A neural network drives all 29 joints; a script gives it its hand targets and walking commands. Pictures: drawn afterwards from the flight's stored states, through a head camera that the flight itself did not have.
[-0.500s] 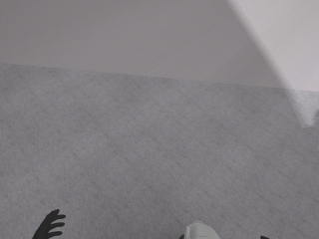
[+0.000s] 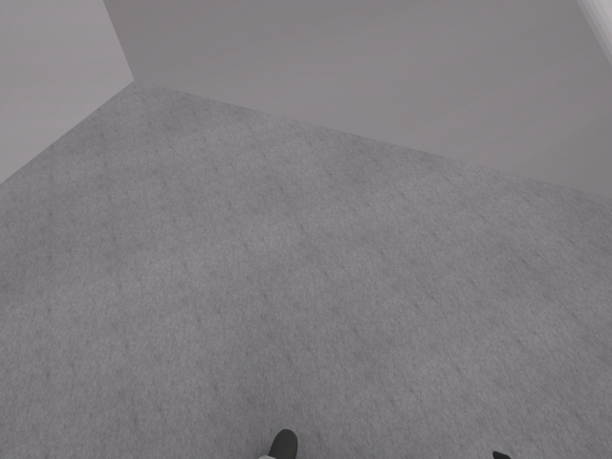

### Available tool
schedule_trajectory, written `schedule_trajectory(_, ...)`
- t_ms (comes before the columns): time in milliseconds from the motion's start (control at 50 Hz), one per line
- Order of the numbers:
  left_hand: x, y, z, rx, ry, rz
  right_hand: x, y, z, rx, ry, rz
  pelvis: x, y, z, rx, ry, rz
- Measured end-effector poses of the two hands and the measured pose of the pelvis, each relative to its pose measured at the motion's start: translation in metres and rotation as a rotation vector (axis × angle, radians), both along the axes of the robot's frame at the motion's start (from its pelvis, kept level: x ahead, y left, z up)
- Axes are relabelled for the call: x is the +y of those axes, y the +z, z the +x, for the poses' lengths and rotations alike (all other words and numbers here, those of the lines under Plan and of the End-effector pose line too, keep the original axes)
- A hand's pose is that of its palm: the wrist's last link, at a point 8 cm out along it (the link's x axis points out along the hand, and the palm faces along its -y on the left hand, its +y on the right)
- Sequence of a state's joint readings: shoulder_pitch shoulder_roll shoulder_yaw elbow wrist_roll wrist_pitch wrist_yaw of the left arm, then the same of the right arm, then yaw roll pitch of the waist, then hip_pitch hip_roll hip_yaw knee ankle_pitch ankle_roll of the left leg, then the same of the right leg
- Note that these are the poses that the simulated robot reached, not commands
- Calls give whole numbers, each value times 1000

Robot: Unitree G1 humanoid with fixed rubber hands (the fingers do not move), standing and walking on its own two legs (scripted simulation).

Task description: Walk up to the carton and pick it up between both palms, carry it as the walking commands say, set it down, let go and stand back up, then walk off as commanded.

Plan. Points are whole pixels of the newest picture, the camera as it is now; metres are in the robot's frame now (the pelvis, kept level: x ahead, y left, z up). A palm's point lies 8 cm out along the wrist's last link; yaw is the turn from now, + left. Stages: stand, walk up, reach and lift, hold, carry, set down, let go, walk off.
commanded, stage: stand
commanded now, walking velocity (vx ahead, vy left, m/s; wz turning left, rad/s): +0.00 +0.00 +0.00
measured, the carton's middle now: out of the picture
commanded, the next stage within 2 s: none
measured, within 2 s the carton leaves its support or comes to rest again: neither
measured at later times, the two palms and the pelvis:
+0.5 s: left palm out of the picture -0.07 +0.23 -0.12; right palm out of the picture -0.03 -0.27 -0.13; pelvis -0.07 -0.02 +0.01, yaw +5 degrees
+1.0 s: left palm out of the picture -0.11 +0.22 -0.13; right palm out of the picture -0.12 -0.22 -0.14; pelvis -0.09 +0.00 +0.01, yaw +4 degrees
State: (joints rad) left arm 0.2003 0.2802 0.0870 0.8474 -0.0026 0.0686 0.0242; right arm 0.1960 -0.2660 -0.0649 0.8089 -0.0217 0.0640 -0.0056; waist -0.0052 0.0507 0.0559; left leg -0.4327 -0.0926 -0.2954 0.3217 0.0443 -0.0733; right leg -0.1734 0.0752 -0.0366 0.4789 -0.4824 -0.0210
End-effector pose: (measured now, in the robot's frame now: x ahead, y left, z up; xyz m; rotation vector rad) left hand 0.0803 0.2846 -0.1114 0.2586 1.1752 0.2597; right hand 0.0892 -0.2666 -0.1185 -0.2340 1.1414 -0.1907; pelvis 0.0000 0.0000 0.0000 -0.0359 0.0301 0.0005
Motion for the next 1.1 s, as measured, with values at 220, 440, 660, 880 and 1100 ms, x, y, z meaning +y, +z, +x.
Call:
schedule_trajectory(220,-29,42,-57,-39,5,68,-22,-17,-84,114,-9,97,-24,17,-39,22,33,112)
schedule_trajectory(440,-48,3,-113,16,94,-49,-12,-19,-111,226,47,24,-23,8,-62,-2,79,55)
schedule_trajectory(660,-58,-16,-191,151,137,-147,19,-18,-139,250,64,29,-6,7,-75,-37,80,36)
schedule_trajectory(880,-51,-16,-181,126,110,-122,55,-31,-180,295,38,121,0,5,-86,-54,70,40)
schedule_trajectory(1100,-62,-24,-198,170,131,-151,47,-24,-219,385,15,93,-3,5,-92,-59,71,43)
